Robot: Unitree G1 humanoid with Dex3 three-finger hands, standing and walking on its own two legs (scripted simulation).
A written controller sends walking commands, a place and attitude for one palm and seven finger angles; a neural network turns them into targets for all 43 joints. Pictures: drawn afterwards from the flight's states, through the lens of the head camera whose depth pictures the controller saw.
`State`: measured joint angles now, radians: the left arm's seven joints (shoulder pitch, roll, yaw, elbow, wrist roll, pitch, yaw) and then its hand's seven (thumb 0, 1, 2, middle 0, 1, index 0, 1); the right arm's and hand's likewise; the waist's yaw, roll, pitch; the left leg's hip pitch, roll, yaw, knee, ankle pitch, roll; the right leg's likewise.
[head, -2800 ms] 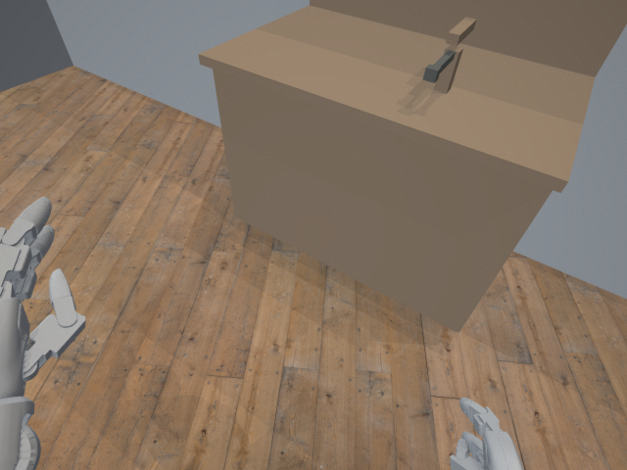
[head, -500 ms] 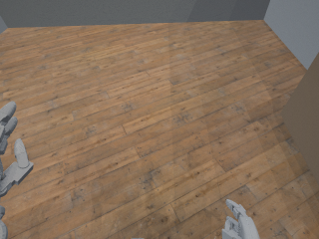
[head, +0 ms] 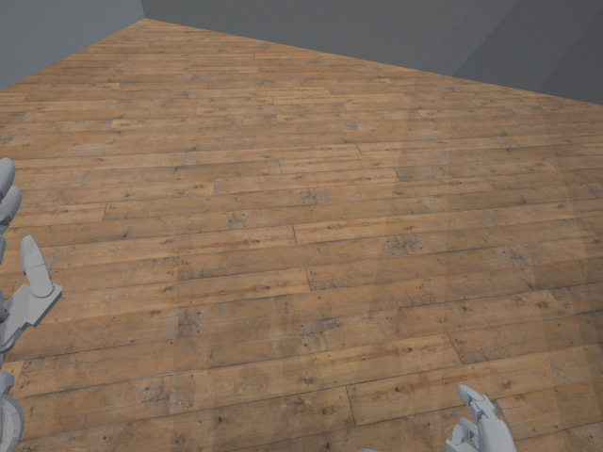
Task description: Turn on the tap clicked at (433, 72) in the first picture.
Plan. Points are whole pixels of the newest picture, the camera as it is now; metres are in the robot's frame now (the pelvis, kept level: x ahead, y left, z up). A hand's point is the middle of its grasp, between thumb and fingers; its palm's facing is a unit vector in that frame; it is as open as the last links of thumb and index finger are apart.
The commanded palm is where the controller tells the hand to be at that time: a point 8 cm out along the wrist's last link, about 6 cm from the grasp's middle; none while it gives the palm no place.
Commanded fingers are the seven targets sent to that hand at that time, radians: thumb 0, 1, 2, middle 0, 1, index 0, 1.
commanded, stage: walk around to get in front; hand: left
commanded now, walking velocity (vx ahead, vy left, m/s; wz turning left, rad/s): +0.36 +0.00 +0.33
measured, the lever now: out of the picture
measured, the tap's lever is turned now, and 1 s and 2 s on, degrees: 0 0 0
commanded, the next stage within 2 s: walk to a spot facing it in 1.76 s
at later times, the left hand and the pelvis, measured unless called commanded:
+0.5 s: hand (58, 275) +0.23 +0.26 +0.18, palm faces +0.53 -0.73 -0.43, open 7.4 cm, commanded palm +0.17 +0.29 +0.19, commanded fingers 0.00 0.90 0.90 -0.20 -0.30 -0.20 -0.30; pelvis +0.06 -0.02 +0.02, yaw +11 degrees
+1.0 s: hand (87, 166) +0.37 +0.29 +0.20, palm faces +0.56 -0.63 -0.54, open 7.4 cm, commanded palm +0.31 +0.32 +0.19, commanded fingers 0.00 0.90 0.90 -0.20 -0.30 -0.20 -0.30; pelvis +0.21 +0.01 +0.00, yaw +13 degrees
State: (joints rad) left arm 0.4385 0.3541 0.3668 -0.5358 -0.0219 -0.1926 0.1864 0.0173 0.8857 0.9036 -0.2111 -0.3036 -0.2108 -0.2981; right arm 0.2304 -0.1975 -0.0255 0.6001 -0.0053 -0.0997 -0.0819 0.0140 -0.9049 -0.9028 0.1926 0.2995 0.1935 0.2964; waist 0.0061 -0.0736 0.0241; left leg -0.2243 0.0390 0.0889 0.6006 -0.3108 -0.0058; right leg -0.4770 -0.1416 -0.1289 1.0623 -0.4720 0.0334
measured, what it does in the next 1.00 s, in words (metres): walks ahead: right foot, then left foot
